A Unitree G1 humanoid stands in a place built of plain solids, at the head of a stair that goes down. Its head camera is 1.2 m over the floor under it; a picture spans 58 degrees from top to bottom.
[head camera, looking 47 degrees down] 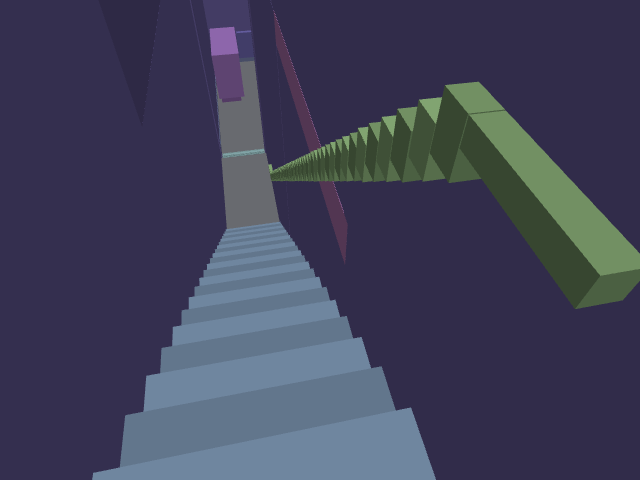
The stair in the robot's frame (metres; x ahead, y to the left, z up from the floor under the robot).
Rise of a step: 0.18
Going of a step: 0.22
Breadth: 0.94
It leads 11 degrees to the left of straight ahead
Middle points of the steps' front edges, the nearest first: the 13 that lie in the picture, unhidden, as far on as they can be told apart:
0.40 0.16 0.00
0.61 0.20 -0.17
0.83 0.25 -0.35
1.04 0.29 -0.53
1.26 0.33 -0.70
1.48 0.38 -0.88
1.69 0.42 -1.06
1.91 0.46 -1.23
2.12 0.51 -1.41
2.34 0.55 -1.58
2.56 0.59 -1.76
2.77 0.64 -1.94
2.99 0.68 -2.11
